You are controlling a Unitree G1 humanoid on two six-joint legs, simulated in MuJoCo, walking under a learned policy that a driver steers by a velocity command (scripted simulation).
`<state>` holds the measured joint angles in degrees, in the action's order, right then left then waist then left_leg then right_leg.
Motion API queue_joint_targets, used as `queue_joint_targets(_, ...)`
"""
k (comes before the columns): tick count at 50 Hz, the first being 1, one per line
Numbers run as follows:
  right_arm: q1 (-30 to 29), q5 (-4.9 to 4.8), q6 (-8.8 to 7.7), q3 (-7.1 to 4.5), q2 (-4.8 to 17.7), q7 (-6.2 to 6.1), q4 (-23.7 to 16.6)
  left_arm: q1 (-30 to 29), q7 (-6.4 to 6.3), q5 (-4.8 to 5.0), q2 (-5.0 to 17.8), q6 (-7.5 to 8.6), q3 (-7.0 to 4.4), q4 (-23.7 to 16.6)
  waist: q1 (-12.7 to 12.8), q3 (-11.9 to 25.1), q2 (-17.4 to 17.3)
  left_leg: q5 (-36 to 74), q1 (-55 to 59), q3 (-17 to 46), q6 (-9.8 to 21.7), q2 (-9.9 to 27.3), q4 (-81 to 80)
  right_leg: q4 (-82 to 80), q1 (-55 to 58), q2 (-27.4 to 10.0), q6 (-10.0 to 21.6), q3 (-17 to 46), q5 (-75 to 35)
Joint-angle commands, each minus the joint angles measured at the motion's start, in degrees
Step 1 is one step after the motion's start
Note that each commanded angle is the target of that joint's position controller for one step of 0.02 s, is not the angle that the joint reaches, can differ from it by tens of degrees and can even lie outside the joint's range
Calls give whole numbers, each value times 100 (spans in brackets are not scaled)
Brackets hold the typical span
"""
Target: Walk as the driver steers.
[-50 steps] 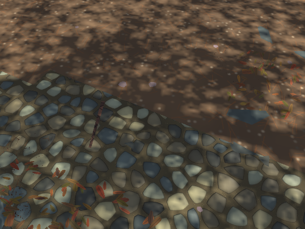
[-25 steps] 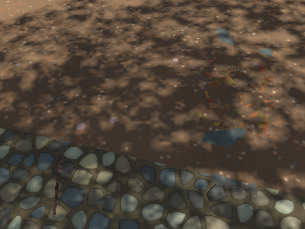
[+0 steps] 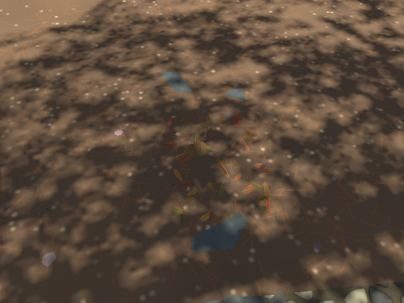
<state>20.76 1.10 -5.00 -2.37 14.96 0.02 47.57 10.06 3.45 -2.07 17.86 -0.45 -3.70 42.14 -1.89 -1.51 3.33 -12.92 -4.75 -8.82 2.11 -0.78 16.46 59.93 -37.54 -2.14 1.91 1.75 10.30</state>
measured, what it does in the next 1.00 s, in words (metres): walks ahead, turning right: right foot, then left foot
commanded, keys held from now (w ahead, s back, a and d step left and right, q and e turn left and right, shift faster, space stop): w+e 0.34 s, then w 0.66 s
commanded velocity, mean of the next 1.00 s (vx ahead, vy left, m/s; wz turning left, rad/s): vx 0.50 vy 0.00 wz -0.34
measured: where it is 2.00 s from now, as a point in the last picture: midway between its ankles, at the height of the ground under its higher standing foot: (258, 193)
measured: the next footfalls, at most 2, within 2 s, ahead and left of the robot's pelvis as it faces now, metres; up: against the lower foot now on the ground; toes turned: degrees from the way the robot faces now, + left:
right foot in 0.22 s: +0.27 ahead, -0.11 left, +0.00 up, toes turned -12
left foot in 0.78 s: +0.62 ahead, -0.04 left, +0.00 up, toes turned -16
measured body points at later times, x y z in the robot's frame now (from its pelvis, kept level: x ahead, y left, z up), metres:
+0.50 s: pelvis +0.27 -0.07 +0.00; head +0.29 -0.09 +0.45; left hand +0.39 +0.18 -0.12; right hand +0.33 -0.36 -0.12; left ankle +0.40 +0.07 -0.67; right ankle +0.23 -0.11 -0.75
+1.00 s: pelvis +0.56 -0.10 +0.00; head +0.58 -0.09 +0.45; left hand +0.72 +0.12 -0.13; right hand +0.52 -0.37 -0.13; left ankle +0.59 -0.03 -0.75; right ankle +0.51 -0.23 -0.67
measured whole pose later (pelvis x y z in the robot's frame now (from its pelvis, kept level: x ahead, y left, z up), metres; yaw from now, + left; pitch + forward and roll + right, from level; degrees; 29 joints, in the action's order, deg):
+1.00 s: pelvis +0.56 -0.10 +0.00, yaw -19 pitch +0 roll +1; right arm 18.8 0.7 -4.0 -2.3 14.1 0.9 49.4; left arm 15.1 1.4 -2.2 15.7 2.4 -1.7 48.2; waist -0.1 -2.1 2.2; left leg -10.3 -9.5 -4.2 4.8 -3.8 19.8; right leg 61.8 -29.1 -1.9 3.1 1.7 15.9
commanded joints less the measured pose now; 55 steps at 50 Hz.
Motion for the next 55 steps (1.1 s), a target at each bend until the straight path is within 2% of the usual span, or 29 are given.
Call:
queue_joint_targets(1, -121, -6, -86, -132, 614, 7, -270, -456, 83, 21, 30, 69, 66, -517, 72, -153, -855, 2068, 27, 422, 563, 1354, -731, -783, -195, -117, -26, -161, -698)
queue_joint_targets(6, 263, -7, -11, -196, 839, -56, -55, -1205, 159, -19, -10, 91, 139, -820, -120, -328, -823, 2636, 547, -28, 438, 1560, -525, -2098, 234, -16, 266, -693, -544)
queue_joint_targets(8, 345, 12, 66, -216, 964, -97, 23, -1138, 115, -55, 53, 86, 111, -841, -36, -207, -879, 4082, 867, -254, 357, 1613, 55, -2356, 615, 255, 476, -912, 9)
queue_joint_targets(10, 390, 18, 167, -248, 1152, -133, 68, -403, 35, -87, 213, 120, 17, -656, 310, 304, -948, 5501, 977, -429, 319, 1630, 1446, -2586, 1571, 703, 754, -1033, 544)
queue_joint_targets(11, 328, -5, 210, -240, 1167, -137, 19, 520, -35, -130, 357, 171, -83, -357, 734, 827, -740, 5024, 470, -554, 206, 1532, 2713, -3021, 2802, 859, 939, -923, 345)
queue_joint_targets(12, 389, 36, 204, -174, 934, -115, -185, 1360, -143, -160, 838, 179, -249, -159, 1011, 1481, -103, 2765, -811, -561, 40, 1373, 4425, -3208, 4302, -185, 1221, 499, 1078)
queue_joint_targets(13, 364, -14, 171, -98, 475, 1, -661, 1026, -198, 25, 1459, 118, -395, -325, 583, 1953, 1284, -1811, -3295, -102, -334, 80, 6472, -3952, 5783, -1732, 2073, 3833, 1038)
queue_joint_targets(14, -349, 60, 128, -175, 952, 10, -791, 1266, -249, 119, 1330, 53, -401, -381, 990, 1782, 218, -1486, -3969, 914, -312, 203, 6699, -4283, 5684, -1713, 2083, 3835, 210)
queue_joint_targets(15, -587, -27, 67, -123, 790, 31, -866, 1048, -311, 139, 1092, 66, -337, -244, 787, 1050, -27, -948, -4076, 1019, -258, 496, 6417, -4228, 5073, -1578, 1984, 2906, -532)
queue_joint_targets(16, -460, -32, 27, -88, 717, 14, -780, 874, -328, 155, 784, 106, -251, -161, 474, 489, -358, -704, -3688, 1000, -254, 689, 5763, -4295, 4156, -1297, 1745, 2342, -1395)
queue_joint_targets(17, -443, 48, 92, -89, 688, 12, -769, 681, -347, 170, 649, 161, -202, -149, 241, 289, -403, -727, -3316, 1064, -288, 810, 5344, -4354, 3602, -971, 1569, 1933, -1795)
queue_joint_targets(19, -55, 175, 304, -75, 625, 51, -610, 463, -323, 171, 430, 277, -107, -190, -23, 362, -313, -698, -2730, 990, -360, 816, 4986, -4527, 3063, -710, 1467, 1478, -2209)
queue_joint_targets(21, -113, 174, 396, -62, 510, 108, -604, 654, -290, 186, 479, 371, -112, -52, -33, 307, -261, -385, -2737, 871, -405, 782, 4617, -4740, 2876, -571, 1447, 1247, -2223)
queue_joint_targets(24, -783, 149, 409, -44, 433, 143, -773, 1024, -275, 190, 494, 419, -102, 151, 177, -8, -183, 414, -3144, 807, -432, 824, 3825, -5013, 2939, -473, 1258, 1105, -2007)
queue_joint_targets(28, -1513, 104, 377, -32, 418, 170, -944, 1445, -293, 200, 509, 459, -84, 359, 463, -113, -72, 1190, -3438, 777, -362, 721, 2904, -4983, 3507, -481, 1006, 1009, -2219)
queue_joint_targets(33, -2302, 68, 310, 9, 390, 208, -1202, 1866, -372, 120, 533, 465, -47, 608, 715, -325, -37, 1171, -3485, 629, -142, 449, 2056, -4795, 4181, -681, 988, 1038, -2611)
queue_joint_targets(36, -1984, 55, 251, -23, 466, 189, -1143, 1691, -437, 80, 637, 471, -44, 690, 430, -295, 58, 641, -2664, 568, 136, 177, 1578, -4417, 4261, -795, 835, 945, -3727)
queue_joint_targets(37, -1563, 49, 232, -68, 550, 140, -1000, 1606, -446, 70, 699, 484, -50, 707, 242, -78, 110, 390, -2017, 487, 237, -36, 1490, -3984, 4231, -751, 748, 872, -4594)
queue_joint_targets(38, -812, 48, 195, -131, 657, 70, -752, 1539, -433, 59, 737, 483, -51, 739, -99, 330, 21, 355, -1108, 405, 368, -222, 1235, -3106, 4161, -590, 661, 714, -5086)
queue_joint_targets(39, 115, 120, 136, -206, 851, -13, -511, 1473, -421, 91, 683, 506, -21, 712, -534, 877, -147, 486, 294, 801, 577, 198, 1073, -1892, 3431, -379, 569, 538, -4287)
queue_joint_targets(40, 841, 262, 110, -346, 1448, -86, -461, 1770, -385, 257, 224, 540, 98, 494, -586, 1722, -1079, -277, 1912, 2965, 1076, 1762, 914, 102, 1879, 280, 339, 186, -1938)
queue_joint_targets(41, 774, 123, 176, -382, 1483, -7, -342, 2060, -390, 243, 320, 525, 48, 566, -338, 1995, -1812, 104, 2176, 5090, 1583, 2535, 139, 1387, 786, 1065, 275, 237, 1834)
queue_joint_targets(42, 176, -18, 213, -306, 1115, 41, -421, 1689, -400, 80, 512, 487, 10, 566, -127, 1045, -944, -271, 1375, 4485, 1511, 2300, 43, 1669, 356, 624, 322, 554, 1495)
queue_joint_targets(43, -255, -45, 199, -219, 755, 68, -470, 1311, -351, 55, 423, 494, 45, 509, -38, 446, -512, -223, 618, 3664, 1409, 2074, -113, 1423, 336, 373, 317, 484, 1113)
queue_joint_targets(44, -456, -5, 175, -155, 547, 71, -436, 1138, -312, 60, 301, 475, 69, 476, 101, 102, -436, 27, 83, 3070, 1211, 1761, -333, 1043, 444, 149, 319, 368, 918)
queue_joint_targets(46, -444, -7, 93, -97, 435, 57, -271, 1215, -241, -28, 186, 346, 103, 521, 301, -18, -703, 746, -448, 2362, 1013, 1387, -565, 623, 826, -28, 205, 225, 763)
queue_joint_targets(48, -223, -48, -5, -119, 516, 82, -112, 1182, -189, -38, 103, 285, 128, 525, 346, 22, -739, 1329, -490, 2049, 1068, 1301, -706, 412, 790, -90, 114, 73, 590)
queue_joint_targets(52, 71, -83, -31, -129, 554, 97, 135, 170, -146, -23, 18, 271, 191, 213, 203, -262, -698, 1561, -339, 1526, 1048, 1083, -1026, -658, 148, -344, -98, -208, -226)
queue_joint_targets(55, 291, -95, -35, -132, 583, 104, 284, -509, -119, 18, -129, 300, 276, 31, 28, -287, -729, 1952, -273, 1193, 899, 925, -972, -1764, 406, -266, -142, -419, -842)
